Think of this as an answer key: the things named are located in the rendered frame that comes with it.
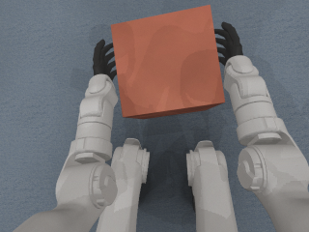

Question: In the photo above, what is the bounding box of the right robot forearm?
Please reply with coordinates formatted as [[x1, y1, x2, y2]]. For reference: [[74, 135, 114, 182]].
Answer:
[[223, 55, 309, 184]]

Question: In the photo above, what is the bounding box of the left robot forearm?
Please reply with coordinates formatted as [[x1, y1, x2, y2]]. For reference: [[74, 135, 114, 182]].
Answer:
[[55, 73, 119, 200]]

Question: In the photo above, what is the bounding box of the carton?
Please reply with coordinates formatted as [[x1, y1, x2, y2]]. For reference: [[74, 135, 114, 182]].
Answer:
[[110, 5, 225, 120]]

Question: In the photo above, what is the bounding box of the right robot foot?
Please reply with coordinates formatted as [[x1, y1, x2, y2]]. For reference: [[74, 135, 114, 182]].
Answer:
[[190, 187, 196, 213]]

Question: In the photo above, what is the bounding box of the robot right hand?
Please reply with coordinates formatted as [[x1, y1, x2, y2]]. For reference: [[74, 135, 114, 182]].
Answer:
[[213, 21, 243, 67]]

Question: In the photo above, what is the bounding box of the left robot upper arm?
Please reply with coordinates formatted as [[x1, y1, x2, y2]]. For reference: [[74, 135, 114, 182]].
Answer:
[[13, 161, 118, 232]]

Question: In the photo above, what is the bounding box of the right robot upper arm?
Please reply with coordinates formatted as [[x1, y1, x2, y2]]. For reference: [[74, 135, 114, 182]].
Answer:
[[237, 144, 309, 232]]

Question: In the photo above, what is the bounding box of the robot left hand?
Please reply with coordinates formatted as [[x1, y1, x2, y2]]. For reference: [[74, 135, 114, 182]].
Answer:
[[93, 39, 117, 81]]

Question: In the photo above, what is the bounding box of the robot right shin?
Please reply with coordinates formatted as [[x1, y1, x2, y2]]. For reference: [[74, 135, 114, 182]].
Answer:
[[192, 140, 228, 196]]

